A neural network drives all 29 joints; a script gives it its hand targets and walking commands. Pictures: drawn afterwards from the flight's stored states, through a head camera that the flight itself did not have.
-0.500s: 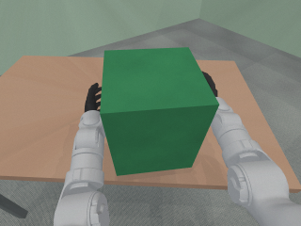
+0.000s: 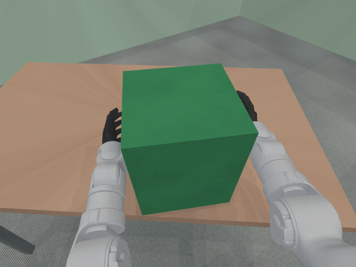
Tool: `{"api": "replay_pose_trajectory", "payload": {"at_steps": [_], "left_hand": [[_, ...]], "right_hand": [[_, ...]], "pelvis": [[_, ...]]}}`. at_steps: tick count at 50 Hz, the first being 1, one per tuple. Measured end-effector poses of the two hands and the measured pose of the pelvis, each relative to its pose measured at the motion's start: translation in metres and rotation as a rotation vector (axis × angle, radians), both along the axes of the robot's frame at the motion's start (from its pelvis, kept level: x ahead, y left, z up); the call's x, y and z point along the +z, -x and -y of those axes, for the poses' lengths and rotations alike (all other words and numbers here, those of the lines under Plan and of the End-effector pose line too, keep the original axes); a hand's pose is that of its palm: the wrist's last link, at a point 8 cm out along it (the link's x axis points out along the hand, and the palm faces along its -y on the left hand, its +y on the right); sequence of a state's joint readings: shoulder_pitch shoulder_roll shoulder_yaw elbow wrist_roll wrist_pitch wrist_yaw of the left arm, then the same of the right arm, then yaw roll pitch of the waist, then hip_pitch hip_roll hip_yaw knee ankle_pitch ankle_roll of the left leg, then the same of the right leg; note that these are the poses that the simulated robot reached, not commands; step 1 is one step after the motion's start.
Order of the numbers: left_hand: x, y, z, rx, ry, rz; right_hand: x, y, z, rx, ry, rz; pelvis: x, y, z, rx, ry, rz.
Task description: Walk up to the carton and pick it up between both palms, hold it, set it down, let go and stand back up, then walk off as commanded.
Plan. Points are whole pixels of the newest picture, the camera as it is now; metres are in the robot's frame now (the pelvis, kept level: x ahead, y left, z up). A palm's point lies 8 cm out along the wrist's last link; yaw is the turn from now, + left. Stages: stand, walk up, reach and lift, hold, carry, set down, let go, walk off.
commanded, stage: set down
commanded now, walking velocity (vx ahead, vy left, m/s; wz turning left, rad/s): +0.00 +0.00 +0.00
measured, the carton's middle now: (180, 141) +0.39 +0.04 +0.08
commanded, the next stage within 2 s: none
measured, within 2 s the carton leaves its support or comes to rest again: neither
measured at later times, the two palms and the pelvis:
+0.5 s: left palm (115, 149) +0.36 +0.20 +0.08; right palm (246, 129) +0.42 -0.12 +0.11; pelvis +0.00 +0.00 +0.00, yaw +0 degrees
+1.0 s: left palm (117, 156) +0.36 +0.19 +0.06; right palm (246, 136) +0.42 -0.12 +0.09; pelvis +0.00 +0.00 +0.00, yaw +0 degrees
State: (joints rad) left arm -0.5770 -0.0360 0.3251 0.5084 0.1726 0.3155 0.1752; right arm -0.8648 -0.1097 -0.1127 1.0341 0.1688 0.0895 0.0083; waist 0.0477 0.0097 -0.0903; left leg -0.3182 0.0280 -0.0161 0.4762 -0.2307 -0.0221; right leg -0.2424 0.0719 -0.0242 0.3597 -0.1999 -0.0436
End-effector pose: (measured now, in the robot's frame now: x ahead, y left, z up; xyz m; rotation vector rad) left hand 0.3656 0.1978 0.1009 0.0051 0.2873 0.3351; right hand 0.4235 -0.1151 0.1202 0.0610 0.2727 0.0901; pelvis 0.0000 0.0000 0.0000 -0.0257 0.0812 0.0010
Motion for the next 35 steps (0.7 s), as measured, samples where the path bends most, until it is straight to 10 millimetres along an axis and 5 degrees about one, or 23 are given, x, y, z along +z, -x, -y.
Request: {"api": "replay_pose_trajectory", "payload": {"at_steps": [35], "left_hand": [[-0.031,0.006,0.006,-0.018,-0.021,-0.033]], "right_hand": [[-0.023,0.006,0.006,0.025,0.085,-0.002]], "pelvis": [[0.0,0.001,-0.001,0.0,0.003,-0.001]]}}
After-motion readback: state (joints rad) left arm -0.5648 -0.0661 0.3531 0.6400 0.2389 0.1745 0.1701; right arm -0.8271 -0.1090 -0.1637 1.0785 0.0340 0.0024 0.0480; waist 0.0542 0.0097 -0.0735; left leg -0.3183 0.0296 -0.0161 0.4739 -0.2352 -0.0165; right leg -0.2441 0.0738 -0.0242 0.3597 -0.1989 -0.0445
